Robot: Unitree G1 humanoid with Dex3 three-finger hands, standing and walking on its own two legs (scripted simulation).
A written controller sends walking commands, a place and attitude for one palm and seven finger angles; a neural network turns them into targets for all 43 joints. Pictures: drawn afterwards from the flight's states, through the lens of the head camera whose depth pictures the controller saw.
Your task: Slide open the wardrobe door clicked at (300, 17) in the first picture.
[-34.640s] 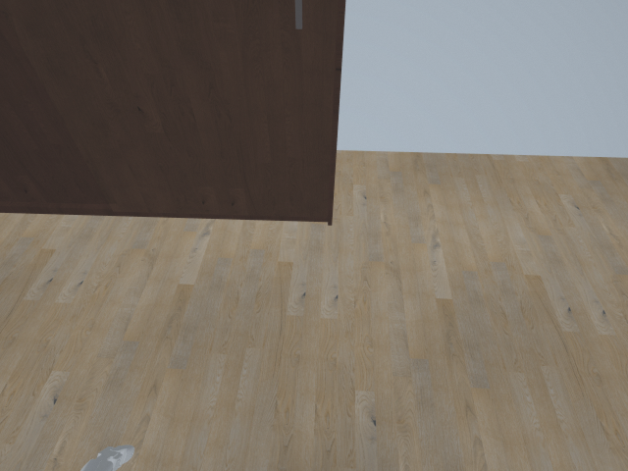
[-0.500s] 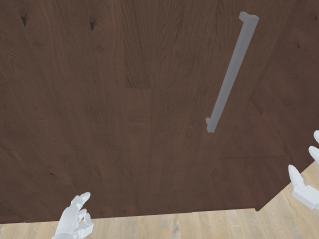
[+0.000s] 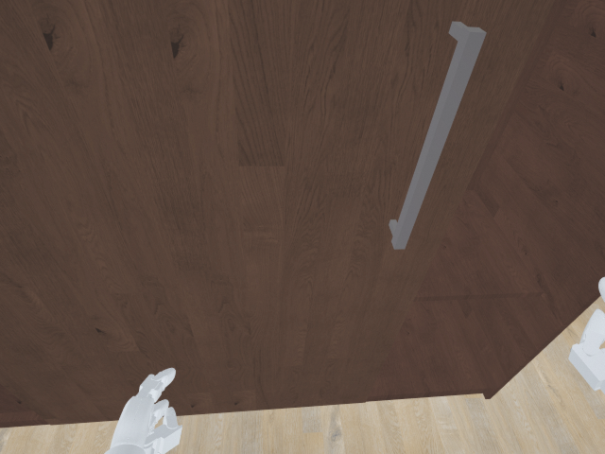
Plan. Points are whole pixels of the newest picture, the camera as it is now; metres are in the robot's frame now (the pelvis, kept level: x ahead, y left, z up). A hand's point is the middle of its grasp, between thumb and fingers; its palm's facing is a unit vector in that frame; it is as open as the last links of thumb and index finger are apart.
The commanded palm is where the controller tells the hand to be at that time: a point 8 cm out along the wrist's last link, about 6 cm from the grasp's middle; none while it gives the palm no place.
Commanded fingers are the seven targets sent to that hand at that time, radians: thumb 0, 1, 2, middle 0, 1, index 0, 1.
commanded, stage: step back with the hand held close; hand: right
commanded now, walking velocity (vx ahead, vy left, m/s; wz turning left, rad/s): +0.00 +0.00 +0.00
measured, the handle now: (423, 154) +0.43 -0.15 +0.22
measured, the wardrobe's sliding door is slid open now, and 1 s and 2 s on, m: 0.43 0.43 0.43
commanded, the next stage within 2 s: stop stepping back and stand still in 1.40 s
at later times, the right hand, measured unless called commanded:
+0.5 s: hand out of the picture +0.16 -0.29 +0.15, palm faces +0.43 +0.77 -0.48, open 7.4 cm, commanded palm +0.10 -0.32 +0.17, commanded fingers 0.00 -0.90 -0.90 0.20 0.30 0.20 0.30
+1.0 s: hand out of the picture +0.13 -0.30 +0.15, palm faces +0.49 +0.77 -0.42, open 7.4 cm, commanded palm +0.06 -0.33 +0.17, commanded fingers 0.00 -0.90 -0.90 0.20 0.30 0.20 0.30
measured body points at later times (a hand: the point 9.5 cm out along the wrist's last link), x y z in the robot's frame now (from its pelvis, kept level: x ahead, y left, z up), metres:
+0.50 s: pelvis -0.04 -0.02 -0.01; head -0.04 -0.01 +0.44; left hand +0.13 +0.22 -0.09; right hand +0.13 -0.33 +0.18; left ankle +0.01 +0.11 -0.75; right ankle -0.01 -0.11 -0.75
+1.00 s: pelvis -0.08 -0.03 -0.02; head -0.06 -0.04 +0.43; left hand +0.09 +0.21 -0.10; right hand +0.09 -0.34 +0.17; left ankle +0.01 +0.11 -0.75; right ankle -0.01 -0.11 -0.75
